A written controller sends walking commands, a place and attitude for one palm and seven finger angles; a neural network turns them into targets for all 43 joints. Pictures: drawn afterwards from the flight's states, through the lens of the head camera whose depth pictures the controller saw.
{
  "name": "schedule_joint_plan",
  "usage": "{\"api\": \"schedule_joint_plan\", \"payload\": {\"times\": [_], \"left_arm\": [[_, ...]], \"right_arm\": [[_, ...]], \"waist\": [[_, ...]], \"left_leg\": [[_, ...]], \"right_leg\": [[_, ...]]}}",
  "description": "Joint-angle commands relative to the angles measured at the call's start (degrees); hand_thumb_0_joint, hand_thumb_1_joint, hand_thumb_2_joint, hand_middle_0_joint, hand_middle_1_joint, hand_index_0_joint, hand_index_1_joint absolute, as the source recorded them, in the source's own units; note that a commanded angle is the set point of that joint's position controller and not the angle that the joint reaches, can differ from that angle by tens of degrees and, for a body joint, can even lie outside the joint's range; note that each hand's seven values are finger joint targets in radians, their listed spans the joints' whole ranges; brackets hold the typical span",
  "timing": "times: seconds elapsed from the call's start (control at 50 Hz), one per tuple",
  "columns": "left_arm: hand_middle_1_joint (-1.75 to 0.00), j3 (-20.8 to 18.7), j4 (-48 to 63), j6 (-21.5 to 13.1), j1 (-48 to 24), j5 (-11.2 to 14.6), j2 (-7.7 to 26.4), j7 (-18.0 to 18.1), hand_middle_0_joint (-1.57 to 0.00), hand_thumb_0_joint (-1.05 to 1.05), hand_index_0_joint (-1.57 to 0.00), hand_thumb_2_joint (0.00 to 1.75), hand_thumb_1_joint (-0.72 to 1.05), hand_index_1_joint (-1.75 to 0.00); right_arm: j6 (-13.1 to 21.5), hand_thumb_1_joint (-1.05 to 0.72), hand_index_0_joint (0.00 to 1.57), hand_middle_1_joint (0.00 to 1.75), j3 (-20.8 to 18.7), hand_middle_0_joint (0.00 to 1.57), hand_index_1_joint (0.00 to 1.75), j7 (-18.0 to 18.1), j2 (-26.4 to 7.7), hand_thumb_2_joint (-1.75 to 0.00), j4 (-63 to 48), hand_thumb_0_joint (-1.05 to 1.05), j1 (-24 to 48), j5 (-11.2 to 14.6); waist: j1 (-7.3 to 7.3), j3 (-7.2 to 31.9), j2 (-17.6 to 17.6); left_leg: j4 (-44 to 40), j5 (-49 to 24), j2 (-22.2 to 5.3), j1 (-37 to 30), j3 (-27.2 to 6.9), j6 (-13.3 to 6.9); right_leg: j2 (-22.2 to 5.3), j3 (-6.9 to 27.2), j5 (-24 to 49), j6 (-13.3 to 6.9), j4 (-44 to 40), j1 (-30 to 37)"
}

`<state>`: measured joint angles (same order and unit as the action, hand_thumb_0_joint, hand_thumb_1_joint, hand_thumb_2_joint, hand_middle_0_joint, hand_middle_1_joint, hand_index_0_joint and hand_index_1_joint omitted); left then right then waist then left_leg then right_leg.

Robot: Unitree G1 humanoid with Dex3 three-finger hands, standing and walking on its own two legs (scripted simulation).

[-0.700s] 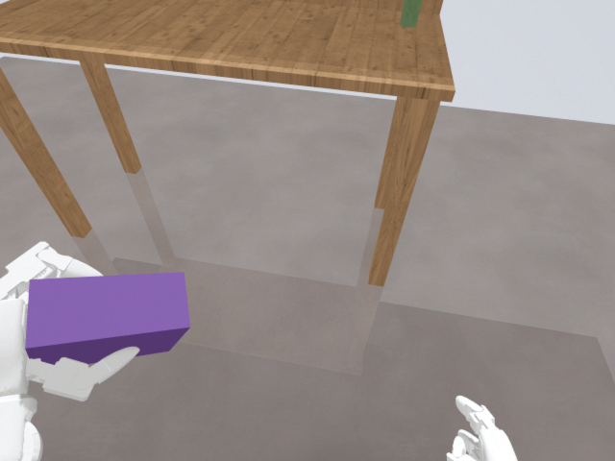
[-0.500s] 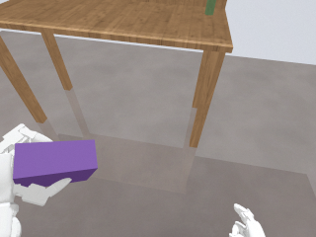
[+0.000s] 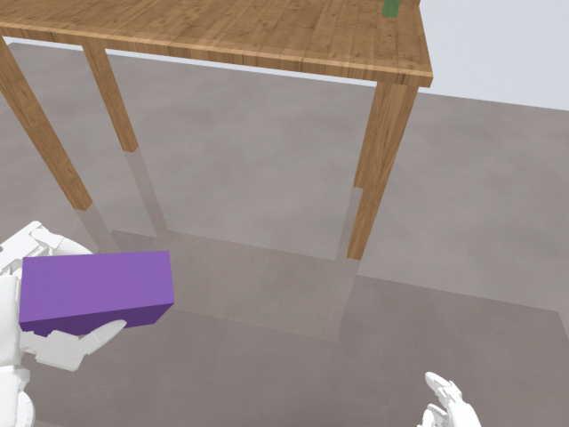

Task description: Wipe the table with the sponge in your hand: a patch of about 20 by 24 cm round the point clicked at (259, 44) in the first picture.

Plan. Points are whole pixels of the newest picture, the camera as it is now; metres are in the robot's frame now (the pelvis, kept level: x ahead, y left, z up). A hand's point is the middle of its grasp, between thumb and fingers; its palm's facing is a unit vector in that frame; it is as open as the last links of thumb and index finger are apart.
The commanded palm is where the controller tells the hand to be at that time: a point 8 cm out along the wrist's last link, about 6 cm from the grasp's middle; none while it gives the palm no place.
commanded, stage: walk to a spot facing it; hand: left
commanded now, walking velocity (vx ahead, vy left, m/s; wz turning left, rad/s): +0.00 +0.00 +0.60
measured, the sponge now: (121, 293) +0.23 +0.20 +0.14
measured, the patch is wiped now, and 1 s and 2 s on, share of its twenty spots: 0.00 0.00 0.00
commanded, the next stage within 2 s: none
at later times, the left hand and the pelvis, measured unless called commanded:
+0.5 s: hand out of the picture +0.12 +0.26 +0.16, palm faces +0.57 -0.71 -0.42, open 9.9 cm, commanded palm +0.06 +0.29 +0.18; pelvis -0.02 -0.02 +0.00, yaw +15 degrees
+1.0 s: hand out of the picture +0.06 +0.28 +0.17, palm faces +0.77 -0.44 -0.45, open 9.9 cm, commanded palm +0.00 +0.29 +0.18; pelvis +0.01 -0.04 -0.01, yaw +31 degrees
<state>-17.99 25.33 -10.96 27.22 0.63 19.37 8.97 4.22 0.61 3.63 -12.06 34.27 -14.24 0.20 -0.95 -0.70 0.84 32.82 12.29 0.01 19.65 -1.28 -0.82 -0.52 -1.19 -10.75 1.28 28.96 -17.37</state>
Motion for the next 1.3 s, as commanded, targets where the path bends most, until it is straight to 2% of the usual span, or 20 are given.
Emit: {"api": "schedule_joint_plan", "payload": {"times": [0.0, 0.12, 0.18, 0.26, 0.32, 0.34, 0.42, 0.54, 0.56, 0.58, 0.6, 0.62, 0.72, 0.9, 0.94, 0.96, 0.98, 1.04, 1.08, 1.28], "left_arm": [[-1.60, -7.84, 15.38, -3.28, -2.75, 0.83, 10.38, 1.25, -1.20, 0.00, -1.20, 1.30, 0.10, -1.60], [-1.60, -8.15, 18.07, -3.67, -3.07, 0.60, 9.68, 0.80, -1.20, 0.00, -1.20, 1.30, 0.10, -1.60], [-1.60, -9.33, 20.99, -4.22, -1.67, 0.96, 11.16, 0.49, -1.20, 0.00, -1.20, 1.30, 0.10, -1.60], [-1.60, -8.39, 19.01, -2.76, 1.34, 2.05, 9.96, -0.10, -1.20, 0.00, -1.20, 1.30, 0.10, -1.60], [-1.60, -8.51, 15.27, -0.53, -0.49, 2.58, 10.71, 0.71, -1.20, 0.00, -1.20, 1.30, 0.10, -1.60], [-1.60, -8.51, 13.03, -0.47, -0.54, 2.81, 10.50, 0.95, -1.20, 0.00, -1.20, 1.30, 0.10, -1.60], [-1.60, -9.38, 12.94, -1.49, -3.45, 0.85, 12.41, 0.86, -1.20, 0.00, -1.20, 1.30, 0.10, -1.60], [-1.60, -7.80, 20.17, -1.56, -5.47, 1.55, 11.15, 2.38, -1.20, 0.00, -1.20, 1.30, 0.10, -1.60], [-1.60, -7.46, 21.70, -1.95, -6.10, 1.87, 10.89, 2.55, -1.20, 0.00, -1.20, 1.30, 0.10, -1.60], [-1.60, -6.07, 23.19, -2.71, -4.35, 2.22, 9.36, 2.44, -1.20, 0.00, -1.20, 1.30, 0.10, -1.60], [-1.60, -7.27, 23.78, -4.08, -6.20, 0.90, 10.83, 2.49, -1.20, 0.00, -1.20, 1.30, 0.10, -1.60], [-1.60, -8.84, 21.94, -4.05, -7.18, -0.51, 12.71, 1.64, -1.20, 0.00, -1.20, 1.30, 0.10, -1.60], [-1.60, -6.30, 19.49, -3.23, -4.65, 0.12, 8.51, 0.22, -1.20, 0.00, -1.20, 1.30, 0.10, -1.60], [-1.60, -4.91, 10.89, -1.85, -9.07, 0.41, 7.96, -0.46, -1.20, 0.00, -1.20, 1.30, 0.10, -1.60], [-1.60, -5.49, 10.29, -0.92, -10.25, -0.47, 9.82, -0.30, -1.20, 0.00, -1.20, 1.30, 0.10, -1.60], [-1.60, -7.31, 11.56, -0.48, -11.04, -0.54, 13.04, -0.10, -1.20, 0.00, -1.20, 1.30, 0.10, -1.60], [-1.60, -7.48, 12.88, -0.82, -13.09, 0.14, 13.38, 0.43, -1.20, 0.00, -1.20, 1.30, 0.10, -1.60], [-1.60, -9.63, 14.14, -3.21, -6.50, 0.07, 13.96, 0.05, -1.20, 0.00, -1.20, 1.30, 0.10, -1.60], [-1.60, -10.22, 13.50, -3.43, -5.15, 0.26, 13.49, 0.04, -1.20, 0.00, -1.20, 1.30, 0.10, -1.60], [-1.60, -7.96, 13.74, -2.86, -2.55, 1.28, 9.92, 2.42, -1.20, 0.00, -1.20, 1.30, 0.10, -1.60]], "right_arm": [[2.64, -0.90, 0.20, 0.30, -2.51, 0.20, 0.30, 0.57, -6.02, -0.90, -9.68, 0.00, 5.74, 0.10], [3.59, -0.90, 0.20, 0.30, -2.72, 0.20, 0.30, 1.10, -6.44, -0.90, -9.77, 0.00, 5.28, -0.67], [5.44, -0.90, 0.20, 0.30, -3.46, 0.20, 0.30, 0.32, -6.62, -0.90, -8.58, 0.00, 4.41, -1.08], [4.39, -0.90, 0.20, 0.30, -3.22, 0.20, 0.30, -0.88, -6.24, -0.90, -7.52, 0.00, 5.35, -0.93], [2.35, -0.90, 0.20, 0.30, -3.88, 0.20, 0.30, -0.54, -5.41, -0.90, -9.62, 0.00, 5.87, 0.71], [2.05, -0.90, 0.20, 0.30, -4.08, 0.20, 0.30, -0.14, -6.27, -0.90, -8.83, 0.00, 5.39, 0.48], [1.22, -0.90, 0.20, 0.30, -1.90, 0.20, 0.30, 1.20, -3.85, -0.90, -9.83, 0.00, 7.43, -0.51], [2.39, -0.90, 0.20, 0.30, -2.21, 0.20, 0.30, 2.09, -3.99, -0.90, -10.42, 0.00, 5.07, -1.56], [2.64, -0.90, 0.20, 0.30, -2.68, 0.20, 0.30, 2.32, -5.00, -0.90, -10.54, 0.00, 3.74, -1.24], [3.29, -0.90, 0.20, 0.30, -3.18, 0.20, 0.30, 2.09, -7.20, -0.90, -11.15, 0.00, 4.92, -1.03], [3.97, -0.90, 0.20, 0.30, -2.62, 0.20, 0.30, 0.99, -5.83, -0.90, -9.65, 0.00, 3.12, -0.80], [4.11, -0.90, 0.20, 0.30, -3.16, 0.20, 0.30, 0.45, -6.16, -0.90, -8.07, 0.00, 3.83, -0.68], [4.78, -0.90, 0.20, 0.30, -3.64, 0.20, 0.30, -0.32, -6.11, -0.90, -7.10, 0.00, 4.75, 0.44], [4.73, -0.90, 0.20, 0.30, -1.78, 0.20, 0.30, 1.22, -5.47, -0.90, -6.11, 0.00, 7.04, -0.49], [3.92, -0.90, 0.20, 0.30, -1.46, 0.20, 0.30, 1.10, -4.10, -0.90, -5.86, 0.00, 6.86, -0.69], [3.68, -0.90, 0.20, 0.30, -1.93, 0.20, 0.30, 0.97, -3.29, -0.90, -6.91, 0.00, 7.94, -0.54], [4.15, -0.90, 0.20, 0.30, -2.76, 0.20, 0.30, 0.43, -5.90, -0.90, -7.61, 0.00, 10.10, -1.07], [2.30, -0.90, 0.20, 0.30, -2.13, 0.20, 0.30, 0.19, -4.90, -0.90, -5.89, 0.00, 9.04, -1.33], [1.37, -0.90, 0.20, 0.30, -2.28, 0.20, 0.30, 0.69, -4.48, -0.90, -6.37, 0.00, 9.90, -0.76], [1.45, -0.90, 0.20, 0.30, -3.85, 0.20, 0.30, 0.39, -5.28, -0.90, -10.28, 0.00, 6.19, -0.32]], "waist": [[0.31, 5.45, -0.60], [0.64, 6.14, 12.82], [0.82, 9.60, 11.69], [1.19, 11.33, 10.42], [1.35, 7.89, -12.91], [1.14, 6.12, -10.39], [0.97, 4.52, -10.58], [0.21, 7.64, -7.39], [-1.13, 9.32, 0.89], [-0.92, 8.52, 19.36], [-0.55, 8.38, 18.52], [-0.74, 6.42, 14.10], [0.40, 2.24, 12.25], [1.81, 0.52, 10.98], [2.59, 2.87, -2.73], [3.25, 4.20, -20.03], [3.21, 4.02, -17.27], [1.78, 1.22, -6.32], [1.50, 2.61, -8.37], [3.06, 3.67, -11.71]], "left_leg": [[-3.56, 2.51, -3.47, 2.41, -4.27, -0.82], [-16.52, 1.77, -12.47, 8.02, -22.74, -6.87], [-10.73, -17.43, -12.27, -3.87, -23.03, -7.76], [-7.54, -19.95, -9.18, -1.72, -18.74, -4.55], [17.40, 10.47, 2.16, 11.86, -0.07, 2.86], [27.81, 13.06, 0.34, 11.56, -1.12, 3.02], [22.12, 13.03, -2.99, 6.30, 2.74, 2.78], [-5.99, 7.84, 0.85, -7.55, 11.58, 0.55], [-9.99, 6.51, -2.62, -15.49, 5.35, -2.28], [-12.52, -10.10, -17.56, -24.53, -15.70, -9.06], [-13.78, -17.74, -24.63, -24.46, -31.16, -14.95], [-13.34, -12.92, -25.14, -21.14, -31.96, -16.11], [-16.93, 6.58, -13.87, -7.17, -13.99, -10.46], [-13.71, 23.08, -11.03, 4.43, -10.89, -8.07], [5.98, 21.55, -5.38, 15.50, -4.75, -4.38], [28.37, 22.46, 1.83, 24.60, 2.87, -0.87], [38.74, 19.02, 0.64, 25.17, -1.45, 0.16], [44.47, 7.66, -4.23, 21.62, -0.93, 2.54], [40.11, 5.92, -4.26, 20.29, 1.36, 3.21], [8.54, 5.51, -4.13, 12.05, 11.24, 1.15]], "right_leg": [[-7.41, 3.84, -8.85, -2.17, -4.37, 1.40], [0.81, 0.63, -14.24, 1.40, 16.07, 4.19], [1.80, 2.05, -15.97, 1.25, 10.53, 0.35], [0.51, 2.13, -8.42, 0.19, -3.11, 9.60], [-20.91, 18.58, -2.37, -9.47, -12.13, 9.58], [-22.86, 17.79, 1.52, -10.34, -12.16, 4.50], [-18.52, 2.46, 16.03, -7.70, -7.04, 3.40], [-16.35, -1.09, 4.27, -4.26, 3.48, 4.88], [-12.96, -3.60, 4.43, -1.56, 16.73, -1.59], [-4.36, -7.64, -16.42, 2.90, 32.70, -18.00], [-3.30, -2.65, -26.00, 2.16, 41.55, -24.45], [-5.99, 2.63, -23.95, 1.95, 45.07, -27.59], [-4.66, -2.18, -11.11, 2.90, 36.07, -17.61], [0.32, -8.55, -11.45, 2.63, 4.95, 5.80], [-7.98, 2.98, -19.10, -1.43, -8.48, 18.45], [-23.90, 28.76, -26.34, -8.53, -17.13, 21.02], [-29.35, 36.60, -29.13, -10.44, -20.85, 16.58], [-22.39, 15.50, -16.80, -8.72, -16.51, 9.20], [-19.34, 5.77, -6.16, -6.95, -14.96, 11.28], [-20.38, -1.53, 4.45, -8.75, -11.44, 17.20]]}}
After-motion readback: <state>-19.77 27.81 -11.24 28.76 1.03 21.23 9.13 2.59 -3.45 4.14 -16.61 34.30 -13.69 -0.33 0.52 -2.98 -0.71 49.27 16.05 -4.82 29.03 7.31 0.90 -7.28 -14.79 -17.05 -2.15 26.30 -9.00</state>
